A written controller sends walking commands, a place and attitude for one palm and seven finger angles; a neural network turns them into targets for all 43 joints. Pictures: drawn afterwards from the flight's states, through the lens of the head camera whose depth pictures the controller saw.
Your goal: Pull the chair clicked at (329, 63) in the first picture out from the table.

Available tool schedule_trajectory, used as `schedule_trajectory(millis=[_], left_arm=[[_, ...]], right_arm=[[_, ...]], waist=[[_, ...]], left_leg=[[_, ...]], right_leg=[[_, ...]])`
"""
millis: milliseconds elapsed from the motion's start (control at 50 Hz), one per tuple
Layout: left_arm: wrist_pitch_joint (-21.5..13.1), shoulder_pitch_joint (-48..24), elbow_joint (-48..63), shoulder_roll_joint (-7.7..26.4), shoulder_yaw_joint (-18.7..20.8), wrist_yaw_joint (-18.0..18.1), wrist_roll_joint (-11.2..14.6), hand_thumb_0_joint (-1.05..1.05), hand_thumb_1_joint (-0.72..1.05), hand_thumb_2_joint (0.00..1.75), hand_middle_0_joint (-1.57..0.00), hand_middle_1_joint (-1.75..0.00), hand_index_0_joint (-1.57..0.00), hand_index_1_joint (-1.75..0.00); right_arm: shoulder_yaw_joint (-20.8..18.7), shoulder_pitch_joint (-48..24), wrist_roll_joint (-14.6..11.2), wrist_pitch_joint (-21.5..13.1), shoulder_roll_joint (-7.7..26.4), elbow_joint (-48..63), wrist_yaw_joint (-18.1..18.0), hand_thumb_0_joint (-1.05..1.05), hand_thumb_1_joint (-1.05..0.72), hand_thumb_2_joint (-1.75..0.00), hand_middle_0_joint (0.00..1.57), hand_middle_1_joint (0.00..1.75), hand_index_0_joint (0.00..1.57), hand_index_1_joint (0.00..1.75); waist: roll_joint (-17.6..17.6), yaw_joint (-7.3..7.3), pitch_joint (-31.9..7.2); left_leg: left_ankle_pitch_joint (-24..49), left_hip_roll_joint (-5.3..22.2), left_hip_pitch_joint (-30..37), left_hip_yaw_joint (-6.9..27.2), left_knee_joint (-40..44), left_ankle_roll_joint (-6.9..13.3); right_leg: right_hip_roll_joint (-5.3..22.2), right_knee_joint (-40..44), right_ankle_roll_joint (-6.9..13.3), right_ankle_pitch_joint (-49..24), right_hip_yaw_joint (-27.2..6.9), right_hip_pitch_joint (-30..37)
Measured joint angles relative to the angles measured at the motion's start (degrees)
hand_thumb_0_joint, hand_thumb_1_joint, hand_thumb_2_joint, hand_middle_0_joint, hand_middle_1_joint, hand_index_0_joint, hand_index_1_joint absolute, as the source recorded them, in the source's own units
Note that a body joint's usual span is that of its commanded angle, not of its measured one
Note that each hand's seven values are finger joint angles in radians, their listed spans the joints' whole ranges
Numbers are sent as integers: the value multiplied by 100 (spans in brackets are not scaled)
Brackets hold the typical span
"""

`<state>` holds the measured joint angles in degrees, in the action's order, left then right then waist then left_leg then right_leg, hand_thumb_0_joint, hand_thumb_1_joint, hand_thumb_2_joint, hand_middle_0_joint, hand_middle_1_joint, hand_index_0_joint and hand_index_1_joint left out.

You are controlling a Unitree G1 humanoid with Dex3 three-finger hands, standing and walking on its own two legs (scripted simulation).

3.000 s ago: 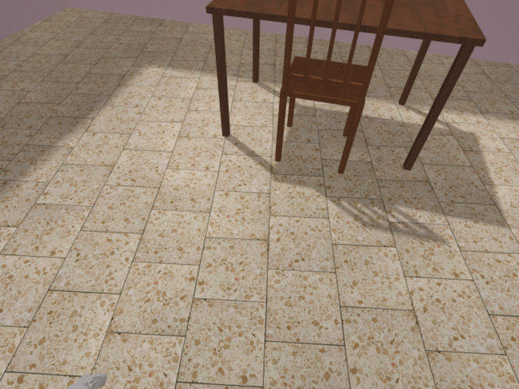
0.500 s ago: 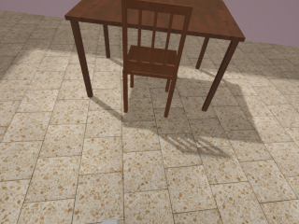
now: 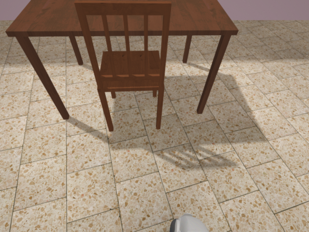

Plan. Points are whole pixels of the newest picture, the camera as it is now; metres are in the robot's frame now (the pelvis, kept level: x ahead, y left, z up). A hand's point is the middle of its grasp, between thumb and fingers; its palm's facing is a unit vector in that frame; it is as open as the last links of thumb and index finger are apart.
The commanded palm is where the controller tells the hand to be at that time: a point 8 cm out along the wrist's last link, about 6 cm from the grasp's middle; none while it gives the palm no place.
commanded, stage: walk to a spot facing it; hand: left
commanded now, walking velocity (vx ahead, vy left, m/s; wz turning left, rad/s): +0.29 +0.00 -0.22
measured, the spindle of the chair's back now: (128, 49) +0.92 +0.14 -0.06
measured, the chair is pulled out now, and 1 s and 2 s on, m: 0.00 0.00 0.00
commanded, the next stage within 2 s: take the last steps up to it in 0.04 s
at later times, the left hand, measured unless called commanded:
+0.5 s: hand (103, 220) +0.18 +0.16 -0.18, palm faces +0.10 -0.98 -0.14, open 7.3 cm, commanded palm none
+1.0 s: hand (107, 145) +0.43 +0.18 -0.16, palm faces +0.02 -0.98 -0.19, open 7.4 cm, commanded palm none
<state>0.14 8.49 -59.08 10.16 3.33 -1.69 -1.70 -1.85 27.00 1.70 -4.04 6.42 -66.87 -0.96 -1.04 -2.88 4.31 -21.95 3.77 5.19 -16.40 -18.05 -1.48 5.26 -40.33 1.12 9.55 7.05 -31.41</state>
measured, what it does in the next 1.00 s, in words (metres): walks ahead: right foot, then left foot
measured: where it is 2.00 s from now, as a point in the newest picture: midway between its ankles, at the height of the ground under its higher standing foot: (152, 192)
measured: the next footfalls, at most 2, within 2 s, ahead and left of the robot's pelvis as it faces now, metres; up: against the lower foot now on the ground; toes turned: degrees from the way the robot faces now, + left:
right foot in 0.08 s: +0.19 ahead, -0.12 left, +0.00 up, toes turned -10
left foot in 0.56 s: +0.32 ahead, +0.12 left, +0.00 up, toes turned +12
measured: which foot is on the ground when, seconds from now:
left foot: down 0.00-0.06, up 0.08-0.54, down 0.56-1.00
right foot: up 0.00-0.06, down 0.08-0.56, up 0.58-1.00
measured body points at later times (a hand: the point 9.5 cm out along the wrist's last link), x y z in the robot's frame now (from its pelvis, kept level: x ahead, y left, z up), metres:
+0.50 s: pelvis +0.20 -0.01 +0.00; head +0.20 +0.00 +0.45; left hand +0.18 +0.21 -0.16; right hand +0.28 -0.25 -0.14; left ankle +0.28 +0.11 -0.71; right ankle +0.15 -0.11 -0.73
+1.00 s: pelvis +0.36 +0.00 +0.00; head +0.37 -0.01 +0.45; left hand +0.43 +0.23 -0.14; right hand +0.29 -0.20 -0.16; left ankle +0.28 +0.11 -0.73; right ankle +0.45 -0.11 -0.72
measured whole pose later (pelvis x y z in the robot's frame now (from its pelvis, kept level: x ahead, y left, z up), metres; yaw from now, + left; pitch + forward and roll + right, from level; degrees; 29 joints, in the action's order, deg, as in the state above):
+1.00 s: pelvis +0.36 +0.00 +0.00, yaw +1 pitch -1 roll +2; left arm -0.5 10.6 -58.8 9.5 3.1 -0.5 -1.5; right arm -1.7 23.3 1.6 -2.4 6.4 -65.3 -0.8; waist -1.0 -2.3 2.7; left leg -18.2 1.1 -1.7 -10.4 -21.6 0.1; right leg 5.8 -38.7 0.1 14.0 5.5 -25.1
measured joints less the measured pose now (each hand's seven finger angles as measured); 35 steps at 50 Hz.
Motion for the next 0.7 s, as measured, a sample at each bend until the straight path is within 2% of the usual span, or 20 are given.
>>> schedule_trajectory(millis=[40,80,100,140,160,200,260,340,440,540,560,580,620,660,700], left_arm=[[-77,-102,47,-27,-24,-2,-3,0,91,90,-20,-30,-20,-30],[-256,-138,98,-12,-20,9,-29,0,91,90,-20,-30,-20,-30],[-341,-162,109,-21,-3,37,-13,0,91,90,-20,-30,-20,-30],[-405,-153,117,-48,-3,95,51,0,91,90,-20,-30,-20,-30],[-406,-117,96,-63,-10,124,70,0,91,90,-20,-30,-20,-30],[-417,-1,42,-101,3,214,111,-1,92,90,-20,-30,-20,-30],[-436,178,-57,-47,12,293,78,-2,94,90,-21,-30,-20,-30],[-406,450,-198,-77,-46,268,38,-2,94,90,-20,-30,-20,-30],[-402,807,-304,-127,-93,208,15,-1,92,90,-20,-30,-20,-30],[-339,1168,-437,-113,-86,182,2,0,91,90,-20,-30,-20,-30],[-315,1253,-462,-111,-83,175,14,0,91,90,-20,-30,-20,-30],[-273,1285,-501,-98,-75,165,35,0,91,90,-20,-30,-20,-30],[-172,1281,-553,-80,-78,148,43,0,91,90,-20,-30,-20,-30],[-116,1225,-569,-50,-59,130,31,0,91,90,-20,-30,-20,-30],[-101,1117,-524,-18,-26,111,18,0,91,90,-20,-30,-20,-30]], right_arm=[[3,115,-5,37,-10,-80,10,1,-91,-90,20,29,21,30],[11,210,-45,100,-54,-187,39,1,-91,-90,20,29,21,30],[19,135,-77,157,-60,-219,51,1,-91,-90,20,29,21,30],[8,-108,-123,239,-41,-168,47,1,-91,-90,20,29,21,30],[-6,-249,-127,250,-23,-114,41,1,-91,-90,20,29,21,30],[-29,-559,-102,258,40,55,18,1,-91,-90,20,29,20,30],[-69,-978,-58,248,140,363,7,1,-91,-90,20,29,20,30],[-139,-1368,-21,308,321,597,14,2,-93,-90,20,29,20,30],[-148,-1586,-26,325,440,703,158,2,-94,-90,20,29,20,30],[-94,-1661,-20,272,388,786,229,1,-92,-90,20,29,20,30],[-77,-1655,-9,219,385,817,228,1,-92,-90,20,29,20,30],[-71,-1674,18,155,357,837,209,1,-92,-90,20,29,20,30],[-35,-1657,22,79,293,895,158,1,-91,-90,20,29,20,30],[-8,-1536,1,52,218,887,86,1,-91,-90,20,29,20,30],[-43,-1378,-28,39,215,821,-16,0,-94,-90,20,29,21,30]], waist=[[89,-53,48],[93,-3,45],[110,29,81],[124,40,169],[125,52,173],[158,72,126],[240,57,-22],[314,109,-227],[222,295,-340],[21,459,-326],[-14,468,-317],[-89,464,-265],[-148,455,-150],[-146,393,-115],[-142,340,-111]], left_leg=[[-340,143,108,-52,-317,-134],[-728,363,-152,-24,-1433,-148],[-820,430,-553,241,-2487,-107],[-757,341,-1415,850,-4401,39],[-578,309,-1804,1008,-4991,80],[-195,326,-2481,1172,-5416,111],[185,411,-3218,1258,-5047,61],[596,477,-3606,1193,-4074,-1],[846,429,-3413,1099,-2841,21],[748,260,-2777,953,-1846,153],[909,199,-2592,918,-1586,239],[1004,128,-2571,866,-1651,323],[749,58,-2470,762,-1821,416],[627,-11,-2230,712,-1633,446],[719,-103,-1940,680,-1258,420]], right_leg=[[-174,379,145,112,136,303],[-296,596,299,-46,210,631],[-337,339,348,85,215,592],[-398,194,397,371,228,769],[-431,296,397,422,229,921],[-507,654,333,362,232,1233],[-583,1150,355,280,276,1618],[-605,1525,292,332,325,2022],[-566,1706,152,551,399,2437],[-405,1458,-79,1015,486,2688],[-334,1214,-135,1200,476,2649],[-208,732,-107,1385,418,2485],[-144,-776,-19,1823,70,1895],[-133,-1957,28,1733,-133,1306],[-63,-2455,0,1342,-244,836]])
